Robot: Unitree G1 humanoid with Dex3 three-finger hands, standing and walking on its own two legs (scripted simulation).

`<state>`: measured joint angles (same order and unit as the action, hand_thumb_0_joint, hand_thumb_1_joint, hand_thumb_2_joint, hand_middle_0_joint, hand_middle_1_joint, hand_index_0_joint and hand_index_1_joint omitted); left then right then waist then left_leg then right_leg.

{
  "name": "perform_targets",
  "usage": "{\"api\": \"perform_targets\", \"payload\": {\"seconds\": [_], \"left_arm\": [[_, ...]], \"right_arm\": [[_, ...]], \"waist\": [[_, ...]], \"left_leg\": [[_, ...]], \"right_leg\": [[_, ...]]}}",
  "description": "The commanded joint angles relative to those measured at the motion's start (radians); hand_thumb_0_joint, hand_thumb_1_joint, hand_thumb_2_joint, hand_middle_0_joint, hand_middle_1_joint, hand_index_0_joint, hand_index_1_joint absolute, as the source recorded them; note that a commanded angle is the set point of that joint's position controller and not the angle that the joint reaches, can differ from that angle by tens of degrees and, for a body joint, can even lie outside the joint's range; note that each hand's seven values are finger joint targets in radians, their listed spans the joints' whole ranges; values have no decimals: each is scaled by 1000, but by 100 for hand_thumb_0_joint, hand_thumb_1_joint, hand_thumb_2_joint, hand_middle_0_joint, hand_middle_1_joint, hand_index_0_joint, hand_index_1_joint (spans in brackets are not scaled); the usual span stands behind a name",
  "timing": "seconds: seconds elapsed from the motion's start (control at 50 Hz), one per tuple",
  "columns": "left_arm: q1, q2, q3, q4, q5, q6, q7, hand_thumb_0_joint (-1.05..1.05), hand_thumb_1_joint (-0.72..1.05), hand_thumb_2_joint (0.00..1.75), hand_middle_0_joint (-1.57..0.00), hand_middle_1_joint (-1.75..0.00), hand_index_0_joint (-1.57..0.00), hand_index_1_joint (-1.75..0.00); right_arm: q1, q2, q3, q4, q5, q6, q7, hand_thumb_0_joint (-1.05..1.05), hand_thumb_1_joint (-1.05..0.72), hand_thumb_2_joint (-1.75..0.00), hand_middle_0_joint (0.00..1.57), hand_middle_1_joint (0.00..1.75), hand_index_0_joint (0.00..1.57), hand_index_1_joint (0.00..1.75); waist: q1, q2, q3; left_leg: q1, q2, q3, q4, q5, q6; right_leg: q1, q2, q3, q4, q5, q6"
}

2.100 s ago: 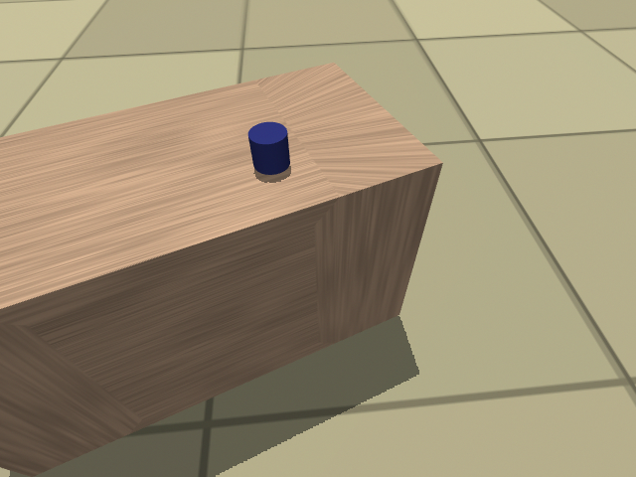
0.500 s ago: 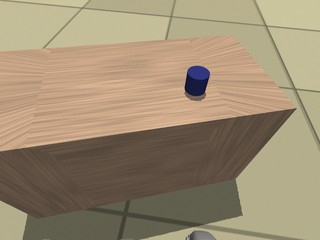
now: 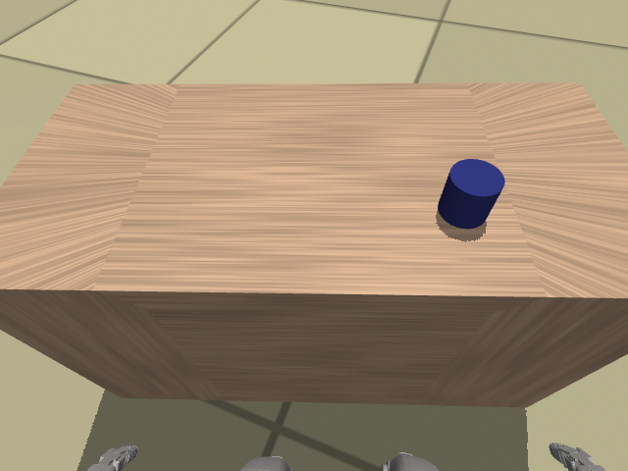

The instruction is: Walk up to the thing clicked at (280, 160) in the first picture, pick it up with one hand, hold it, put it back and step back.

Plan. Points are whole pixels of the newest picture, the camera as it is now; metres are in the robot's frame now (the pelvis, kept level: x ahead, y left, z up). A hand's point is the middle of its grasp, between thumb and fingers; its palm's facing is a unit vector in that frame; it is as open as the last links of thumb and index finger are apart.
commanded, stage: walk up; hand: right
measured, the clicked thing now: (469, 194) +0.54 -0.21 -0.01
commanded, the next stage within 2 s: stand in 1.40 s
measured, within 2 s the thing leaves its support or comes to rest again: neither
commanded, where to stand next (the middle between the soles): +0.06 -0.01 m, yaw +1 degrees
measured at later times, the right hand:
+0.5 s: hand out of the picture +0.11 -0.24 -0.13, palm faces -0.11 +0.94 -0.34, open 7.4 cm
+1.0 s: hand out of the picture +0.10 -0.26 -0.12, palm faces -0.10 +0.94 -0.34, open 7.4 cm
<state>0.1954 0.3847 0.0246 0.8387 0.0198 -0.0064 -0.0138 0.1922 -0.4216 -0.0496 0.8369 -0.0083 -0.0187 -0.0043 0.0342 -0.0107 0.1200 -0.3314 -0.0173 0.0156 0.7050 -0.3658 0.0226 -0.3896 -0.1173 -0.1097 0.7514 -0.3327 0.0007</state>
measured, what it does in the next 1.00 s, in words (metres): stands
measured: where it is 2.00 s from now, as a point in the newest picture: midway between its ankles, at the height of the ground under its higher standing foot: outside the picture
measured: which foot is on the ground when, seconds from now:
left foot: down 0.00-1.00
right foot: down 0.00-1.00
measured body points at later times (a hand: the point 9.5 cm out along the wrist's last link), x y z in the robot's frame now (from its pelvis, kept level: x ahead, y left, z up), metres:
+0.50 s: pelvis -0.01 +0.00 +0.02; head +0.01 +0.01 +0.47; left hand +0.06 +0.32 -0.10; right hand +0.12 -0.29 -0.11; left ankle +0.02 +0.12 -0.71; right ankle +0.01 -0.15 -0.71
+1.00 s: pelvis -0.01 -0.01 +0.03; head +0.00 -0.01 +0.48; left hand +0.05 +0.30 -0.10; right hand +0.11 -0.31 -0.10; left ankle +0.02 +0.12 -0.71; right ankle +0.01 -0.15 -0.71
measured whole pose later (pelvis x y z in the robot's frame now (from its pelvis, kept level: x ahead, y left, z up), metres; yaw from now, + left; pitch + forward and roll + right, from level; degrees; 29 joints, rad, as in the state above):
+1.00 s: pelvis -0.01 -0.01 +0.03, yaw +5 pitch -2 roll -1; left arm 0.09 0.36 0.01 1.14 0.02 -0.01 -0.01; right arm 0.08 -0.36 -0.01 1.12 -0.01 0.01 0.02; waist 0.01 0.01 0.05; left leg -0.20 0.00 -0.08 0.41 -0.17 -0.02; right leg -0.14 -0.05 -0.08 0.38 -0.19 0.03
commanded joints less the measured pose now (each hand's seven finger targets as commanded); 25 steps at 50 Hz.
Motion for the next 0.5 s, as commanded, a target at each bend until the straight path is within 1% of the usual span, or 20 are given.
{"api": "perform_targets", "payload": {"seconds": [0.0,0.02,0.04,0.08,0.1,0.12,0.14,0.16,0.18,0.2,0.22,0.24,0.26,0.28,0.3,0.32,0.34,0.4,0.44,0.48], "left_arm": [[-8,170,55,-65,-30,7,16,0,90,90,-20,-30,-20,-30],[-52,217,75,-47,-25,17,28,0,90,90,-20,-30,-20,-30],[-45,210,73,-37,-28,19,27,0,90,90,-20,-30,-20,-30],[-20,190,66,-13,-39,10,28,0,90,90,-20,-30,-20,-30],[-7,189,62,2,-39,2,27,0,90,90,-20,-30,-20,-30],[6,187,61,21,-34,-5,25,0,90,90,-20,-30,-20,-30],[9,183,61,35,-28,-12,24,0,90,90,-20,-30,-20,-30],[16,190,62,53,-22,-20,25,0,90,90,-20,-30,-20,-30],[9,235,65,57,-13,-30,31,0,90,90,-20,-30,-20,-30],[-15,282,69,51,-7,-39,34,0,90,90,-20,-30,-20,-30],[-65,315,72,55,-15,-35,29,0,90,90,-20,-30,-20,-30],[-94,294,63,50,-15,-35,27,0,90,90,-20,-30,-20,-30],[-113,274,51,53,-17,-33,27,0,90,90,-20,-30,-20,-30],[-119,254,43,61,-18,-31,26,0,90,90,-20,-30,-20,-30],[-119,239,39,75,-19,-28,24,0,90,90,-20,-30,-20,-30],[-119,229,35,85,-16,-28,23,0,90,90,-20,-30,-20,-30],[-121,225,34,98,-16,-30,21,0,90,90,-20,-30,-20,-30],[-130,219,29,127,-20,-30,17,0,90,90,-20,-30,-20,-30],[-147,213,26,142,-23,-28,16,0,90,90,-20,-30,-20,-30],[-136,204,24,164,-24,-28,14,0,90,90,-20,-30,-20,-30]], "right_arm": [[42,-287,-78,-50,-17,-28,-18,0,-90,-90,20,30,20,30],[36,-316,-80,-47,-5,-27,-17,0,-90,-90,20,30,20,30],[19,-273,-69,-41,-6,-31,-21,0,-90,-90,20,30,20,30],[-29,-232,-44,-38,-2,-35,-32,0,-90,-90,20,30,20,30],[-35,-227,-43,-32,3,-35,-32,0,-90,-90,20,30,20,30],[-61,-217,-34,-28,6,-31,-30,0,-90,-90,20,30,20,30],[-74,-210,-30,-28,8,-23,-27,0,-90,-90,20,30,20,30],[-75,-205,-25,-23,11,-15,-24,0,-90,-90,20,30,20,30],[-72,-179,-17,-22,20,-12,-22,0,-90,-90,20,30,20,30],[-64,-157,-13,-20,26,-8,-17,0,-90,-90,20,30,20,30],[-59,-169,-21,3,23,1,-19,0,-90,-90,20,30,20,30],[-60,-172,-26,25,18,5,-17,0,-90,-90,20,30,20,30],[-65,-177,-27,36,13,2,-13,0,-90,-90,20,30,20,30],[-85,-179,-25,46,14,-2,-7,0,-90,-90,20,30,20,30],[-112,-180,-22,53,12,-4,-2,0,-90,-90,20,30,20,30],[-128,-183,-19,57,13,-7,2,0,-90,-90,20,30,20,30],[-128,-173,-11,71,14,-9,4,0,-90,-90,20,30,20,30],[-153,-171,-4,105,10,-9,7,0,-90,-90,20,30,20,30],[-161,-174,-2,126,6,-8,9,0,-90,-90,20,30,20,30],[-184,-169,2,141,7,-9,11,0,-90,-90,20,30,20,30]], "waist": [[-15,178,-170],[-56,198,-151],[-30,142,-128],[-12,148,-152],[-9,188,-173],[0,194,-190],[3,180,-198],[7,164,-202],[4,100,-210],[-11,32,-212],[-30,-37,-197],[-45,-29,-165],[-51,-15,-158],[-42,-12,-158],[-30,-14,-135],[-25,-10,-145],[-22,-21,-159],[-17,10,-145],[-19,34,-133],[-8,45,-132]], "left_leg": [[125,291,-471,-271,250,168],[40,375,-532,-275,384,279],[35,352,-467,-247,490,283],[113,280,-336,-162,703,226],[144,258,-289,-138,744,194],[125,232,-262,-112,741,172],[121,193,-220,-76,719,140],[88,173,-199,-50,678,104],[28,144,-184,-22,571,61],[-14,86,-147,-1,420,20],[52,41,-107,17,202,9],[96,44,-99,-21,155,6],[116,59,-123,-76,211,17],[127,78,-157,-118,253,33],[106,99,-190,-157,244,48],[91,116,-208,-186,233,59],[80,124,-216,-209,244,57],[74,110,-206,-263,196,37],[61,113,-217,-308,162,30],[72,120,-226,-339,137,27]], "right_leg": [[-99,41,62,101,-29,-27],[-42,51,116,220,-296,-19],[-34,38,151,264,-288,-19],[-45,37,144,186,-225,-25],[-18,34,125,92,-187,-26],[58,48,103,-1,-136,-22],[123,66,79,-124,-56,-23],[204,62,93,-217,130,-26],[276,4,171,-227,342,-51],[282,-99,295,-253,385,-99],[170,-165,340,-252,364,-170],[117,-158,322,-255,325,-165],[103,-120,266,-252,294,-127],[98,-76,218,-250,236,-90],[96,-40,184,-255,152,-63],[136,-18,160,-262,110,-48],[178,-11,154,-270,106,-44],[203,-20,157,-311,70,-45],[220,-11,141,-331,48,-38],[231,-10,135,-362,34,-34]]}}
